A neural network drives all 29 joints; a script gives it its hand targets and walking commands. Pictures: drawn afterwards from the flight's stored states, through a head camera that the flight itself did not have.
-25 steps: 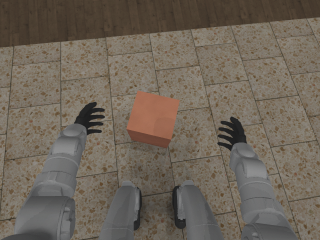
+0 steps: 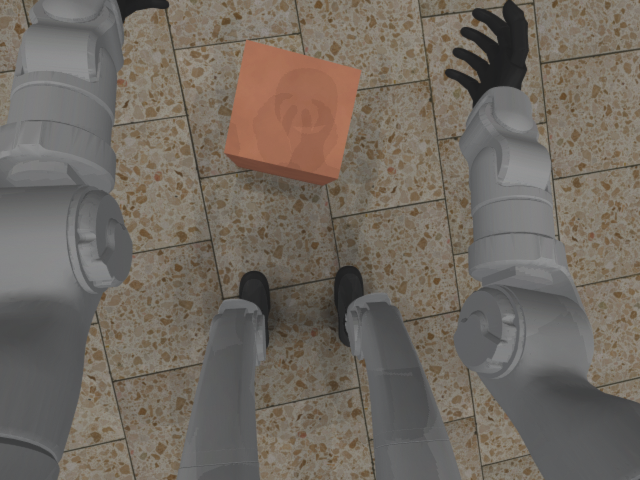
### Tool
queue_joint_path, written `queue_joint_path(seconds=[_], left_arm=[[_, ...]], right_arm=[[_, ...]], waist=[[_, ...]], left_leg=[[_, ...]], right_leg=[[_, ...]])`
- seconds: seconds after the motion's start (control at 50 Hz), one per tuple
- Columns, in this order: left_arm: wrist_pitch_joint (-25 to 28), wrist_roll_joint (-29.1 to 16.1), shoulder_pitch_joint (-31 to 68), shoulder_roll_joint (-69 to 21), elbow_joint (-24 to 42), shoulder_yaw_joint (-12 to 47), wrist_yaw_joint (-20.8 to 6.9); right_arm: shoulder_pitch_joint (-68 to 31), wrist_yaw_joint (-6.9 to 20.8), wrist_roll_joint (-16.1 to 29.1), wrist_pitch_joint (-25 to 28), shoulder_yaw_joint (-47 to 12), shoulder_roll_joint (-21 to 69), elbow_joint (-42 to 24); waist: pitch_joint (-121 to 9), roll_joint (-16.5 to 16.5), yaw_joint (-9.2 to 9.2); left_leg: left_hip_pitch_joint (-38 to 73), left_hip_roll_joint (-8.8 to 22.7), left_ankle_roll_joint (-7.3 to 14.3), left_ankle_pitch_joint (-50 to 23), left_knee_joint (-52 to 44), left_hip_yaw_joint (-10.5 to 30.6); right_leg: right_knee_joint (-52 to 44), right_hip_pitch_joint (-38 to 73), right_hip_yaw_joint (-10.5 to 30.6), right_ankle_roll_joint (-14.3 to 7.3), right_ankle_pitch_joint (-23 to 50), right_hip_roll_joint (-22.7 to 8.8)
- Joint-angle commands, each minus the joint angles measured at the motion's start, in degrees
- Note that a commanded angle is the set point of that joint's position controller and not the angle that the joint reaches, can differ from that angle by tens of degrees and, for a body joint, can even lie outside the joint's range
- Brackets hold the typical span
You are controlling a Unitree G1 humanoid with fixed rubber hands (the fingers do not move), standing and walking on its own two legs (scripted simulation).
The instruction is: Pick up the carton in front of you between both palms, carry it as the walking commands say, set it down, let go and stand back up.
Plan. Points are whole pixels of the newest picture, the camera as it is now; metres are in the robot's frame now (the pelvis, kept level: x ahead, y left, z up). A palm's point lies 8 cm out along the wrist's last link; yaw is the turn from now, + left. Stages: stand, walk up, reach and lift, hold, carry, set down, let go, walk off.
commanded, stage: reach and lift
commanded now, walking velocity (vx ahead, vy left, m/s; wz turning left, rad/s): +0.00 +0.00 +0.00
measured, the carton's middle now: (291, 125) +0.54 +0.00 -0.54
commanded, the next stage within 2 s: none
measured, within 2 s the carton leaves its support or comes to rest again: leaves its support in 1.84 s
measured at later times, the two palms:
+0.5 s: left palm (167, 69) +0.57 +0.18 -0.28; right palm (423, 117) +0.50 -0.19 -0.28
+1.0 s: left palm (201, 104) +0.57 +0.17 -0.47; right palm (388, 140) +0.50 -0.19 -0.47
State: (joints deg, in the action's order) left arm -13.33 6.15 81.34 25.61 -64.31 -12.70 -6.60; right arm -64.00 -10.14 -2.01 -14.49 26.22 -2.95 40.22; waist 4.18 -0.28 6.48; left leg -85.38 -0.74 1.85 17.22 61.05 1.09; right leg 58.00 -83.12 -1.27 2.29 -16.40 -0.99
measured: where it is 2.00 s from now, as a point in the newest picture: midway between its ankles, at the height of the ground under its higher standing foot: (305, 323)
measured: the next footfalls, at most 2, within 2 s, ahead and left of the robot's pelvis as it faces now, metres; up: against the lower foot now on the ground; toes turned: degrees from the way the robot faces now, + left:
none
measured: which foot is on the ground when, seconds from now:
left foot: down 0.00-1.00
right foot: down 0.00-1.00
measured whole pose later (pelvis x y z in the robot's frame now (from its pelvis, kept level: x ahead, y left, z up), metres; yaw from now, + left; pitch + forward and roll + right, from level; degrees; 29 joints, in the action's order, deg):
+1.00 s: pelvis -0.05 -0.01 -0.28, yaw -3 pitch +35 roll -5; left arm -8.1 -10.4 104.8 35.9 -75.8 7.5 -3.5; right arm -90.6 -11.8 8.2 -8.7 18.2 -10.9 58.9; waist 30.1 3.5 4.8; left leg -128.7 0.0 1.8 32.5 125.7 2.7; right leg 122.1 -125.9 -0.6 4.3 -31.9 2.7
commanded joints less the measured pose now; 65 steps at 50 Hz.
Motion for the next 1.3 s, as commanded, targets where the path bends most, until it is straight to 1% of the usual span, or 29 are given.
queue_joint_path(seconds=[0.0, 0.04, 0.08, 0.12, 0.16, 0.2, 0.3, 0.36, 0.42, 0.5, 0.56, 0.62, 0.68, 0.76, 0.86, 0.94, 0.98, 1.0, 1.04, 1.08, 1.12, 1.16, 1.18, 1.22, 1.28], left_arm=[[1.6, 2.1, 17.7, 6.3, 6.3, -1.7, -0.5], [1.9, 3.1, 17.1, 5.7, 7.4, -2.4, -0.7], [2.5, 3.8, 16.0, 4.3, 8.2, -3.1, -0.7], [3.2, 4.4, 14.9, 2.6, 8.6, -4.0, -0.6], [3.9, 4.9, 14.2, 1.1, 8.9, -4.8, -0.4], [4.6, 5.2, 13.4, 0.5, 8.8, -5.6, -0.1], [5.9, 5.1, 11.4, 1.0, 6.0, -6.3, 0.8], [6.4, 3.4, 12.3, 2.5, 5.1, -5.0, 1.4], [6.6, 0.1, 15.6, 5.0, 5.1, -1.7, 2.4], [6.5, -5.5, 23.2, 9.3, 5.5, 4.6, 3.6], [6.0, -9.3, 28.7, 12.2, 4.5, 9.2, 4.0], [5.3, -12.1, 33.1, 14.4, 2.7, 12.8, 4.1], [4.6, -14.2, 36.9, 16.1, 0.9, 15.4, 4.1], [4.4, -15.6, 39.8, 17.0, -3.3, 17.2, 3.7], [5.4, -15.7, 41.7, 16.8, -6.9, 18.3, 2.8], [6.4, -16.7, 44.1, 17.3, -5.6, 19.6, 3.1], [6.9, -17.2, 44.5, 17.2, -4.1, 20.1, 3.6], [7.3, -17.0, 44.2, 16.5, -3.1, 19.9, 3.9], [7.8, -17.0, 42.4, 15.3, -3.0, 19.8, 4.3], [7.8, -17.4, 40.9, 14.2, -2.8, 20.1, 4.6], [7.5, -17.9, 39.9, 13.4, -2.3, 20.7, 4.8], [7.1, -18.0, 38.7, 12.6, -3.4, 20.8, 4.8], [7.0, -17.9, 37.9, 12.1, -4.1, 20.7, 4.7], [7.0, -17.4, 36.9, 11.3, -5.2, 20.3, 4.4], [7.2, -16.3, 36.6, 11.2, -5.7, 19.2, 4.1]], right_arm=[[-10.7, 0.7, -2.0, 1.8, 2.1, -4.2, -7.5], [-9.4, 1.3, -2.9, 2.4, 2.9, -3.7, -8.8], [-8.2, 2.0, -3.7, 3.3, 3.7, -3.2, -9.3], [-7.4, 2.6, -4.5, 4.6, 4.4, -2.6, -9.1], [-7.2, 3.0, -5.0, 5.9, 4.8, -2.2, -8.5], [-7.4, 3.2, -5.4, 6.9, 5.0, -2.0, -7.7], [-8.7, 3.0, -6.4, 8.2, 5.5, -1.2, -3.9], [-10.7, 2.4, -5.8, 8.2, 4.8, -1.7, -2.6], [-13.2, 1.3, -3.6, 8.0, 2.9, -3.1, -1.8], [-18.5, -0.6, 1.2, 7.1, -0.3, -6.4, -1.0], [-23.2, -1.8, 4.9, 6.1, -3.0, -8.7, 0.0], [-27.8, -2.5, 7.9, 5.2, -5.4, -10.4, 1.4], [-32.3, -2.9, 10.1, 4.7, -7.3, -12.0, 3.0], [-36.6, -2.8, 10.8, 4.6, -8.2, -12.6, 6.8], [-39.4, -1.8, 9.5, 5.9, -7.3, -13.7, 11.3], [-42.0, -1.7, 9.8, 7.4, -7.3, -15.5, 11.4], [-42.4, -1.8, 11.0, 8.1, -8.1, -15.2, 10.5], [-41.9, -1.6, 11.5, 8.4, -8.5, -14.8, 11.3], [-39.3, -1.1, 11.7, 8.7, -8.8, -14.2, 13.8], [-37.5, -1.1, 11.7, 9.0, -8.8, -14.2, 14.6], [-36.6, -1.6, 11.4, 9.2, -8.4, -14.8, 14.0], [-36.0, -1.9, 10.8, 9.2, -7.8, -15.0, 13.9], [-35.6, -1.8, 10.5, 9.3, -7.7, -14.5, 14.1], [-35.2, -1.5, 9.8, 9.3, -7.4, -13.5, 14.8], [-35.9, -1.1, 9.1, 9.2, -7.1, -12.4, 14.9]], waist=[[-62.4, -8.9, 1.23], [-65.2, -9.7, 1.19], [-65.0, -10.3, 1.03], [-63.2, -10.7, 0.73], [-61.8, -10.9, 0.24], [-61.0, -10.0, -0.35], [-57.9, -6.0, -1.48], [-58.3, -5.1, -1.48], [-61.2, -5.8, -0.86], [-66.5, -8.1, 0.23], [-68.1, -10.4, 0.42], [-66.9, -11.6, 0.34], [-65.3, -11.5, 0.12], [-58.1, -9.6, 0.02], [-50.4, -7.9, 0.30], [-52.2, -8.0, 0.53], [-52.6, -8.4, 0.01], [-50.6, -8.9, -1.06], [-50.6, -8.9, -1.41], [-52.5, -9.5, -0.93], [-54.7, -9.9, 0.09], [-53.2, -9.7, 0.75], [-51.4, -9.3, 0.76], [-47.9, -8.5, 0.58], [-45.0, -7.6, -0.18]], left_leg=[[45.3, -2.7, -1.9, -27.1, -1.7, 1.4], [48.8, -2.5, -1.6, -34.7, -0.6, 2.0], [50.9, -2.1, -1.4, -41.2, 0.3, 3.0], [52.1, -1.4, -1.2, -46.5, 1.4, 4.4], [52.1, -0.8, -1.1, -49.0, 2.8, 5.5], [48.2, -0.9, -1.4, -46.8, 4.5, 5.6], [27.3, -2.1, -1.9, -32.6, 10.9, 3.6], [17.5, -2.7, -2.1, -26.3, 16.8, 2.6], [13.3, -2.7, -2.1, -23.8, 23.5, 2.0], [10.7, -2.1, -2.4, -18.4, 32.5, 0.8], [9.6, -1.4, -2.5, -13.3, 37.7, -0.1], [7.5, -0.6, -2.3, -7.8, 41.4, -0.5], [5.6, 0.2, -2.1, -3.5, 44.4, -0.4], [0.6, 1.2, -1.6, 1.5, 47.5, 0.6], [-3.3, 1.9, -1.2, 1.8, 51.4, 2.1], [-0.5, 2.0, -1.4, -2.2, 54.9, 2.6], [1.0, 2.0, -1.3, -4.9, 56.2, 2.7], [-0.6, 1.8, -1.5, -6.2, 56.3, 2.4], [0.5, 1.7, -1.8, -8.5, 56.8, 2.6], [3.2, 1.5, -1.9, -10.2, 57.4, 2.7], [5.3, 1.3, -1.9, -11.4, 57.9, 2.8], [4.3, 1.1, -2.0, -10.5, 57.9, 3.0], [2.6, 1.0, -2.0, -9.3, 57.7, 3.0], [-0.9, 1.0, -2.0, -7.1, 57.2, 2.9], [-4.4, 0.9, -1.9, -4.4, 56.6, 2.5]], right_leg=[[-2.1, 19.3, -3.9, 2.2, 17.9, 5.7], [-2.0, 17.9, -3.8, 2.2, 21.7, 5.9], [-1.9, 14.0, -3.7, 2.3, 24.1, 5.8], [-1.7, 7.7, -3.7, 2.5, 24.5, 5.8], [-1.0, 1.7, -3.6, 2.6, 23.5, 5.8], [0.7, -0.8, -3.3, 2.5, 22.6, 5.9], [11.0, -1.8, -2.8, 3.4, 20.0, 6.0], [18.3, -2.8, -3.0, 3.8, 18.3, 6.1], [25.3, -3.5, -3.1, 3.9, 17.2, 6.0], [33.9, -2.5, -3.5, 3.1, 14.7, 5.7], [38.8, -3.6, -4.0, 2.5, 11.2, 5.5], [42.7, -4.8, -4.4, 2.0, 7.1, 5.2], [46.0, -5.3, -4.5, 1.7, 3.8, 4.7], [49.9, -7.0, -4.4, 1.5, -0.2, 4.1], [54.6, -9.6, -4.1, 1.6, -0.4, 3.9], [58.0, -9.4, -4.3, 1.5, 3.1, 4.1], [59.2, -10.5, -4.5, 1.5, 5.6, 4.4], [59.5, -11.3, -4.2, 1.2, 6.6, 4.4], [60.5, -12.3, -4.4, 1.2, 7.7, 4.6], [60.8, -12.9, -4.9, 1.3, 8.3, 4.9], [60.9, -13.1, -5.4, 1.3, 8.7, 5.1], [60.7, -14.0, -5.6, 1.2, 8.0, 5.2], [60.6, -14.1, -5.5, 1.3, 7.4, 5.2], [60.4, -14.3, -5.2, 1.3, 6.3, 5.1], [60.1, -13.7, -4.8, 1.4, 5.0, 5.2]])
